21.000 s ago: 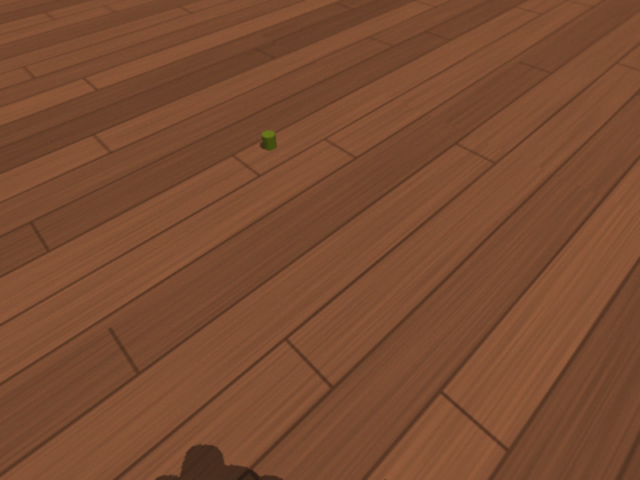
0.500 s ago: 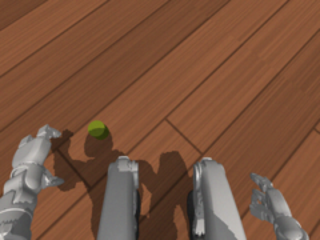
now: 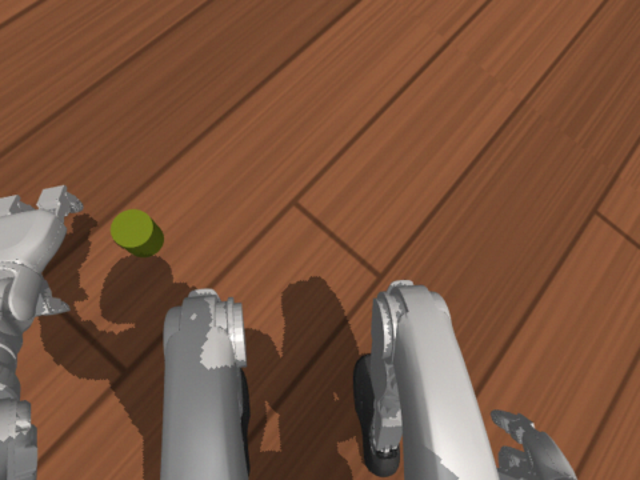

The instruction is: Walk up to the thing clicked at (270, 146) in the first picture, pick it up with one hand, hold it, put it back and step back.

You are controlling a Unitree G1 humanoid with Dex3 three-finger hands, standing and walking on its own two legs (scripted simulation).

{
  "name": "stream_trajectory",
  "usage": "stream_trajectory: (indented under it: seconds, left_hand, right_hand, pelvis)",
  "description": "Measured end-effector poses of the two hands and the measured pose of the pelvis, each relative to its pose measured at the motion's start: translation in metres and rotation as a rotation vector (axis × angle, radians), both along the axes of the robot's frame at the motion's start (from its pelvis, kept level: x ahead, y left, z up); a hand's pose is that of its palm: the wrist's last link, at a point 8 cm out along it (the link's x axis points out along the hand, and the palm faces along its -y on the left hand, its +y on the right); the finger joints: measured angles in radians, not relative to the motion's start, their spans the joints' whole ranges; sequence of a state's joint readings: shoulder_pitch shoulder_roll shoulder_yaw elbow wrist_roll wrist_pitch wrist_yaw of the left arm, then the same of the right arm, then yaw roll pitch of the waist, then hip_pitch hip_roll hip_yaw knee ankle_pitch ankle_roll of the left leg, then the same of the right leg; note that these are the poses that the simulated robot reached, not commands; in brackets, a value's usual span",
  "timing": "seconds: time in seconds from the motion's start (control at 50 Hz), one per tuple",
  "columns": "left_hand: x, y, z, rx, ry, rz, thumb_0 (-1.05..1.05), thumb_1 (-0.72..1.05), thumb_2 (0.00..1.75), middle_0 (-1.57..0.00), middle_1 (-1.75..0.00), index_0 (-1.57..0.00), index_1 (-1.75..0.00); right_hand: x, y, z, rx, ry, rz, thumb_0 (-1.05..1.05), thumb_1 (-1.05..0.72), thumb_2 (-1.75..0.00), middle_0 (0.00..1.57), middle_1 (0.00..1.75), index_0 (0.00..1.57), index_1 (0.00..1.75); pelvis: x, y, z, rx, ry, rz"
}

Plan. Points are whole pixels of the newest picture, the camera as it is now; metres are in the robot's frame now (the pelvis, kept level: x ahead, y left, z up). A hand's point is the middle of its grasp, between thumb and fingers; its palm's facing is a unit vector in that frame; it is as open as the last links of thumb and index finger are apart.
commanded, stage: rise first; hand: left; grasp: from above
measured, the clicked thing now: (138, 234) +0.46 +0.31 -0.33
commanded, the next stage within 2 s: approach in 0.92 s
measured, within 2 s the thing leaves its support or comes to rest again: neither
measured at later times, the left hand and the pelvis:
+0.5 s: hand (72, 248) +0.40 +0.36 -0.19, palm faces -0.45 -0.08 -0.89, open 14.2 cm; pelvis +0.01 +0.00 -0.04, yaw -1 degrees
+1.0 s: hand (85, 241) +0.41 +0.35 -0.21, palm faces -0.44 -0.09 -0.89, open 14.1 cm; pelvis +0.01 +0.00 -0.05, yaw -2 degrees
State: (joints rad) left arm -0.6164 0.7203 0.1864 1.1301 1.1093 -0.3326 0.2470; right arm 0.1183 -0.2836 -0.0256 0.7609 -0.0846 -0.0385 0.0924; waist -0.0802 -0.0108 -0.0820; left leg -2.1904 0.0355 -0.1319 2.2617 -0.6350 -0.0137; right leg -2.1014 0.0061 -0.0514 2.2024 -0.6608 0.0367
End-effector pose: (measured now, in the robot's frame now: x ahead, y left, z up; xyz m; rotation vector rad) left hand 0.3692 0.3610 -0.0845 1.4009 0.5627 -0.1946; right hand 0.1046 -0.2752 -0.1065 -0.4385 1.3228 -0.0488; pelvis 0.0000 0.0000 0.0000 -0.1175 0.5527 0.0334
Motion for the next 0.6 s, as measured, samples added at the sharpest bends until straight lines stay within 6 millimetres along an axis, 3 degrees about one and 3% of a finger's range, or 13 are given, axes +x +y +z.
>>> stream_trajectory:
  seconds: [0.34,0.6]
  left_hand:
    - [0.029,-0.004,-0.037,0.071,-0.008,-0.072,0.00,-0.52,1.01,-0.09,-0.98,-0.09,-0.98]
    - [0.040,-0.005,-0.057,0.074,-0.020,-0.071,0.00,-0.54,1.02,-0.08,-1.00,-0.08,-1.00]
  right_hand:
    - [0.005,0.006,-0.033,0.006,0.046,0.026,0.01,-0.91,-0.90,0.21,0.30,0.20,0.30]
    - [0.002,0.004,-0.043,-0.006,0.089,0.031,0.00,-0.91,-0.90,0.21,0.30,0.20,0.30]
  pelvis:
    - [0.006,0.001,-0.030,-0.007,0.003,-0.010]
    - [0.012,0.000,-0.042,-0.009,0.010,-0.017]
